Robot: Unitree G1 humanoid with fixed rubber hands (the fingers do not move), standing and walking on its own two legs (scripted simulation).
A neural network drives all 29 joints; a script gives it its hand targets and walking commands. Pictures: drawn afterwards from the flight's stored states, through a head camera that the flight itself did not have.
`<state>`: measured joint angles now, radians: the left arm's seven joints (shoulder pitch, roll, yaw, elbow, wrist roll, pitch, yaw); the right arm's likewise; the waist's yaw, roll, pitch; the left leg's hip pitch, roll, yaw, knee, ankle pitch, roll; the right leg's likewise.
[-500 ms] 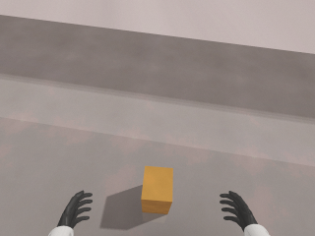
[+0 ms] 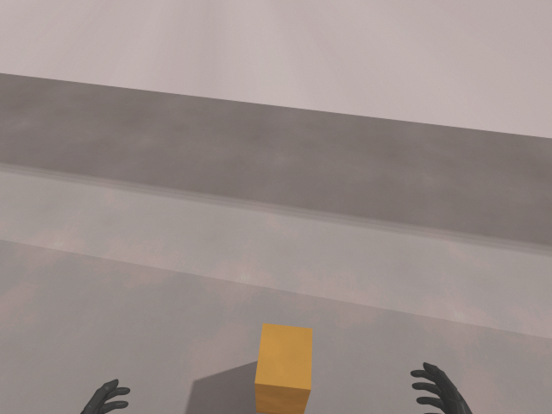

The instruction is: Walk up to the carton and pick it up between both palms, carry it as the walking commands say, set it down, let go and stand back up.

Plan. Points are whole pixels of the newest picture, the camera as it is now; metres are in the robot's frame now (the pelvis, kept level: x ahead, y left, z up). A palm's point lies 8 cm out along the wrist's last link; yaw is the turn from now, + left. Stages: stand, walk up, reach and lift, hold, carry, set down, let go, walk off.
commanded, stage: stand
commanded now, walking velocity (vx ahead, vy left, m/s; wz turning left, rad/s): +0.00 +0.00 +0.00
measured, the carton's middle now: (283, 371) +0.42 -0.04 -0.63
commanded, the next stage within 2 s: none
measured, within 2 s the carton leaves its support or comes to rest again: neither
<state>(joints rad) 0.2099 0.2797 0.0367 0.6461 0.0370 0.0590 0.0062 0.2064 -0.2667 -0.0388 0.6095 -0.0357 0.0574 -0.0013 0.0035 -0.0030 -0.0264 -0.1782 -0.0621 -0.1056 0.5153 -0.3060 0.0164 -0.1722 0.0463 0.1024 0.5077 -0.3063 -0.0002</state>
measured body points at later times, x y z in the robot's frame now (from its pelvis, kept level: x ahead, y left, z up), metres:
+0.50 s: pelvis +0.00 -0.01 +0.00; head -0.02 -0.02 +0.45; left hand +0.09 +0.29 -0.10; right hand +0.11 -0.30 -0.11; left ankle -0.02 +0.11 -0.74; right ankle -0.02 -0.12 -0.74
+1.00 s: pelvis -0.02 -0.02 +0.01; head -0.06 -0.02 +0.46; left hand +0.06 +0.29 -0.11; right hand +0.07 -0.32 -0.11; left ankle -0.02 +0.11 -0.74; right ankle -0.02 -0.12 -0.74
